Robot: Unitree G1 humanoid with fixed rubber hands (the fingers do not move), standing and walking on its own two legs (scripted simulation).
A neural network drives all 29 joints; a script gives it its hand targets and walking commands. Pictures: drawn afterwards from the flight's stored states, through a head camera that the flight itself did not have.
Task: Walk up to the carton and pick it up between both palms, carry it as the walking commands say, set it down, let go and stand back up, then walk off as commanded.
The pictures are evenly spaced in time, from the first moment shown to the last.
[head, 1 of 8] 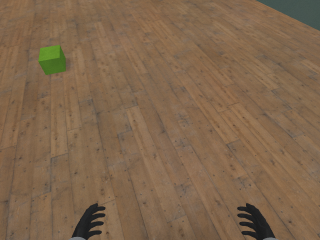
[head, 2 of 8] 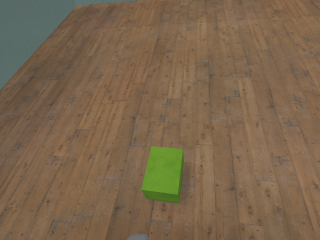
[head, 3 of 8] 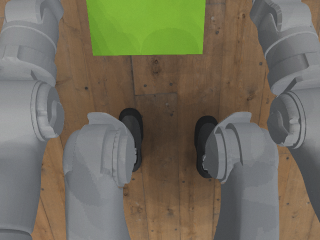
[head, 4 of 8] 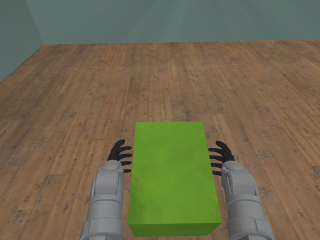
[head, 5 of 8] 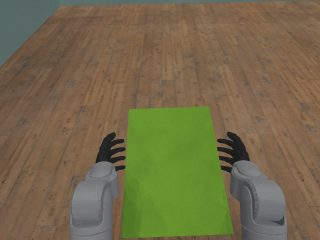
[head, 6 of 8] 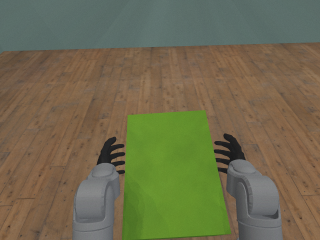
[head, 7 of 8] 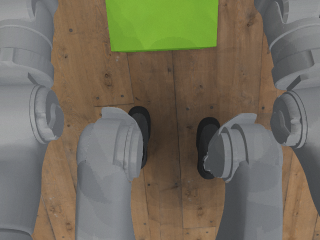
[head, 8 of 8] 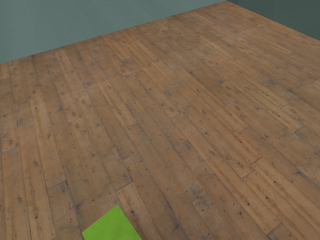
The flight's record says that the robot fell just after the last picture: no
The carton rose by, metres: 0.72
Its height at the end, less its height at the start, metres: +0.00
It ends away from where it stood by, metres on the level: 0.87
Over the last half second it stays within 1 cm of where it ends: no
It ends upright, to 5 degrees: yes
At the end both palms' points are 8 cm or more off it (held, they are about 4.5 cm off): yes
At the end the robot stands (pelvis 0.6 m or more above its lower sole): yes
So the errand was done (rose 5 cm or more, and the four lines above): no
